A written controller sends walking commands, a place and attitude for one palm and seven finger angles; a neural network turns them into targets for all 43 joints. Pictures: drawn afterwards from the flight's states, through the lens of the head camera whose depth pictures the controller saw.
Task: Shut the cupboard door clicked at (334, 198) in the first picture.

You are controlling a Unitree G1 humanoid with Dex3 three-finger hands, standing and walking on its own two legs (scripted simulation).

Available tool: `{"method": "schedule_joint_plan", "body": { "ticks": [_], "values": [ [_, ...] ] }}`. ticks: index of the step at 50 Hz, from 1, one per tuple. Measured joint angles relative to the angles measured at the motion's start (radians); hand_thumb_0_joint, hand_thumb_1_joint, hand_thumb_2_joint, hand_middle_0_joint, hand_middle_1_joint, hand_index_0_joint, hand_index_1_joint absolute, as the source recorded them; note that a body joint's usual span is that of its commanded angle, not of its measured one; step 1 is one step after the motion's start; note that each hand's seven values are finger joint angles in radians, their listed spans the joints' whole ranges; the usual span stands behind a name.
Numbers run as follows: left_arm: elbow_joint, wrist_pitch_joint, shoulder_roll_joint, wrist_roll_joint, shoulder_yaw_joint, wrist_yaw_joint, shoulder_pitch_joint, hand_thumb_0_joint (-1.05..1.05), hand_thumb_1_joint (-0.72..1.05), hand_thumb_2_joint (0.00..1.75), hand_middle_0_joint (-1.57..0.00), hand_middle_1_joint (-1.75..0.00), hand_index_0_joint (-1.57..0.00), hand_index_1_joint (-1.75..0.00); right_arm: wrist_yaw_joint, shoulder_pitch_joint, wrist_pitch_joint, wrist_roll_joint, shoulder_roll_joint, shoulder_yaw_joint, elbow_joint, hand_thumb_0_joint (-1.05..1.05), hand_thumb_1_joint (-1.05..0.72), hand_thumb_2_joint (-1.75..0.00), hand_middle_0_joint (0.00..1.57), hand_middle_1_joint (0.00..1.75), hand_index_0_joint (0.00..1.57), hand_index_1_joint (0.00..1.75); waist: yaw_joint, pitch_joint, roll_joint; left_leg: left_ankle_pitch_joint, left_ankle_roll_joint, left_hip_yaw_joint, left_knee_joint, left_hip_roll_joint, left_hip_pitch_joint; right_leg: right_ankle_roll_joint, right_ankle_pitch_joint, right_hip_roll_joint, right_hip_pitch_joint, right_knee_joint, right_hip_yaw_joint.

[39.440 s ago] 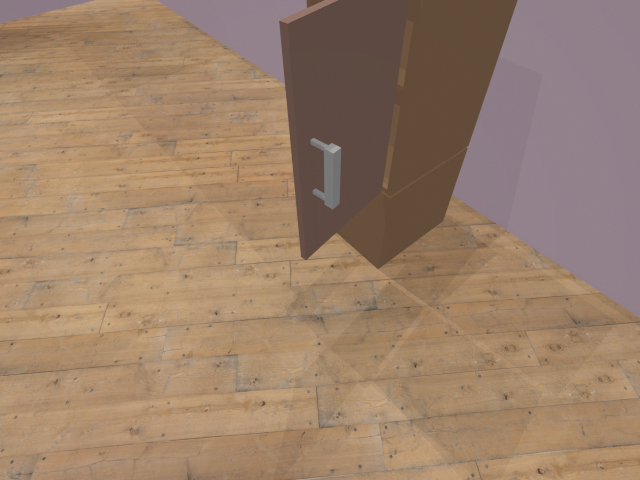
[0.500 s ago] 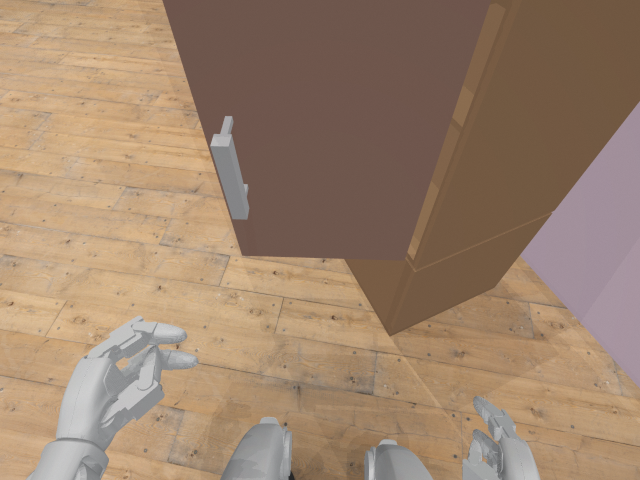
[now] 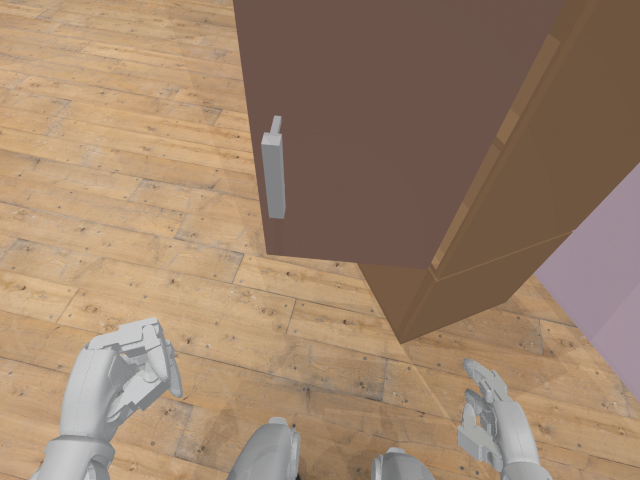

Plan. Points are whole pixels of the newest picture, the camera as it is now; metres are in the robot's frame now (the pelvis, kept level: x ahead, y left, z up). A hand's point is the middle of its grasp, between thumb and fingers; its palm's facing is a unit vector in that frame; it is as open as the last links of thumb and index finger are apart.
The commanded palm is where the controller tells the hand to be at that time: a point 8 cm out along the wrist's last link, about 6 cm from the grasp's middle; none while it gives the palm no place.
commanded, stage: raise the hand and make a fist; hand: left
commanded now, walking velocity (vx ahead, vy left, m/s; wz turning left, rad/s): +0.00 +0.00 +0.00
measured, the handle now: (277, 169) +0.54 +0.12 +0.05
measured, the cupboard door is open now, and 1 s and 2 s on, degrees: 63 63 63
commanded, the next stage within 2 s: bring the fist close to the handle in 0.62 s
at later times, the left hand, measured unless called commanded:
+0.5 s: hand (199, 361) +0.24 +0.16 +0.05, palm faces -0.02 -1.00 -0.03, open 3.1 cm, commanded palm +0.21 +0.21 +0.05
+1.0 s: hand (232, 329) +0.28 +0.13 +0.04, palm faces -0.07 -1.00 -0.01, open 3.1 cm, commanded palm +0.27 +0.19 +0.05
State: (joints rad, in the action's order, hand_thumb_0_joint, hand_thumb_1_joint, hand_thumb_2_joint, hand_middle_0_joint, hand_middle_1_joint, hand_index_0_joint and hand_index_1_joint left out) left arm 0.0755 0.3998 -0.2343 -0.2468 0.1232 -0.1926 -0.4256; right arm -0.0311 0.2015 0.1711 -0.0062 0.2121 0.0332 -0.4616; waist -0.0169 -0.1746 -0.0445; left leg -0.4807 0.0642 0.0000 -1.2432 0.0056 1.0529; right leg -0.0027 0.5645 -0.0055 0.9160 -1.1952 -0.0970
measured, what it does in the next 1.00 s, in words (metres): stands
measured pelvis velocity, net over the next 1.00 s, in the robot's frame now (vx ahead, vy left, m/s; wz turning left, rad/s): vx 0.01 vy -0.03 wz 0.00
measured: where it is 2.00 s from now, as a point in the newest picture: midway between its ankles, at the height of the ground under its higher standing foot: outside the picture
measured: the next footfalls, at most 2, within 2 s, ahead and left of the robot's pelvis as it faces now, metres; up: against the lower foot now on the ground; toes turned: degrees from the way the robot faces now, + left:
none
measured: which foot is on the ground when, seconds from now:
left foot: down 0.00-1.00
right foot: down 0.00-1.00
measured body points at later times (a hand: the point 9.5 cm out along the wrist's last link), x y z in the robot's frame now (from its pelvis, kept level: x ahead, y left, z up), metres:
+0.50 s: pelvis +0.01 -0.02 +0.00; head +0.09 -0.01 +0.44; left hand +0.23 +0.21 +0.05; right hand +0.19 -0.26 -0.08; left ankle +0.06 +0.07 -0.63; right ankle +0.01 -0.13 -0.63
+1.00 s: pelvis +0.01 -0.03 -0.01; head +0.09 -0.03 +0.43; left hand +0.28 +0.19 +0.04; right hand +0.19 -0.27 -0.09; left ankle +0.06 +0.07 -0.63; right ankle +0.01 -0.13 -0.63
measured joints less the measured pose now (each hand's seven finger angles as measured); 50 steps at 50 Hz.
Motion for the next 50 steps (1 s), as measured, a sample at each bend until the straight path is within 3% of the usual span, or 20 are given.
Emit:
{"method": "schedule_joint_plan", "body": {
  "ticks": [5, 13, 20, 29, 37, 44, 46, 50],
  "values": [
    [-0.053, -0.038, -0.013, 0.013, -0.027, -0.042, 0.031, 0.02, 0.9, 0.9, -1.26, -1.46, -1.27, -1.46, -0.005, 0.009, 0.002, 0.003, 0.005, 0.015, 0.009, 0.01, -0.9, -0.9, 0.21, 0.3, 0.21, 0.3, 0.002, 0.013, 0.011, -0.002, -0.003, 0.004, -0.007, 0.002, 0.012, 0.004, 0.003, 0.002, 0.012, -0.008, -0.004],
    [0.015, 0.016, -0.025, -0.02, 0.03, -0.017, 0.03, 0.02, 0.9, 0.9, -1.29, -1.49, -1.3, -1.49, 0.0, 0.04, -0.007, 0.007, 0.018, -0.009, -0.027, 0.01, -0.9, -0.9, 0.2, 0.3, 0.21, 0.3, 0.01, 0.012, 0.002, -0.011, -0.016, 0.012, -0.006, 0.01, 0.002, 0.015, 0.011, 0.012, 0.001, -0.003, -0.009],
    [-0.075, -0.045, -0.014, -0.027, 0.007, -0.062, 0.041, 0.02, 0.9, 0.9, -1.3, -1.5, -1.3, -1.5, -0.011, 0.058, -0.012, -0.006, 0.033, -0.018, -0.03, 0.01, -0.9, -0.9, 0.2, 0.3, 0.21, 0.3, 0.021, 0.007, -0.003, -0.014, -0.023, 0.006, 0.002, 0.014, 0.0, 0.023, 0.018, 0.016, 0.009, -0.007, -0.002],
    [-0.023, 0.047, -0.008, -0.039, 0.027, -0.029, 0.039, 0.02, 0.9, 0.9, -1.3, -1.5, -1.3, -1.5, -0.008, 0.045, -0.01, 0.004, 0.03, -0.034, -0.045, 0.01, -0.9, -0.9, 0.2, 0.29, 0.2, 0.3, 0.017, 0.0, 0.007, -0.032, -0.041, 0.013, -0.021, 0.022, 0.01, 0.04, 0.041, 0.024, 0.022, -0.038, -0.007],
    [-0.078, -0.027, 0.0, -0.034, -0.001, -0.069, 0.037, 0.02, 0.9, 0.9, -1.3, -1.5, -1.3, -1.5, -0.012, 0.03, -0.031, -0.006, 0.025, -0.026, -0.025, 0.01, -0.9, -0.9, 0.2, 0.29, 0.2, 0.3, 0.013, -0.001, 0.004, -0.031, -0.046, 0.008, -0.014, 0.024, 0.001, 0.043, 0.043, 0.025, 0.019, -0.039, -0.002],
    [-0.072, 0.055, 0.0, -0.029, 0.006, -0.03, 0.118, 0.02, 0.9, 0.9, -1.3, -1.5, -1.3, -1.5, -0.013, 0.023, -0.014, 0.006, 0.031, -0.021, -0.037, 0.01, -0.9, -0.9, 0.2, 0.29, 0.2, 0.3, 0.007, 0.0, -0.001, -0.034, -0.048, 0.021, -0.037, 0.023, 0.025, 0.048, 0.048, 0.025, 0.036, -0.058, -0.015],
    [-0.103, 0.046, 0.005, -0.028, 0.002, -0.031, 0.171, 0.02, 0.9, 0.9, -1.3, -1.5, -1.3, -1.5, -0.011, 0.019, -0.017, 0.003, 0.035, -0.018, -0.043, 0.01, -0.9, -0.9, 0.2, 0.29, 0.2, 0.3, 0.008, 0.001, -0.004, -0.033, -0.047, 0.022, -0.046, 0.022, 0.037, 0.047, 0.049, 0.024, 0.047, -0.066, -0.016],
    [-0.165, -0.027, 0.01, -0.008, -0.027, -0.039, 0.251, 0.02, 0.9, 0.9, -1.3, -1.5, -1.3, -1.5, -0.009, 0.021, -0.032, -0.004, 0.034, -0.014, -0.048, 0.01, -0.9, -0.9, 0.2, 0.29, 0.2, 0.3, 0.018, 0.004, -0.004, -0.028, -0.043, 0.016, -0.04, 0.022, 0.04, 0.043, 0.042, 0.023, 0.054, -0.063, -0.01]
  ]
}}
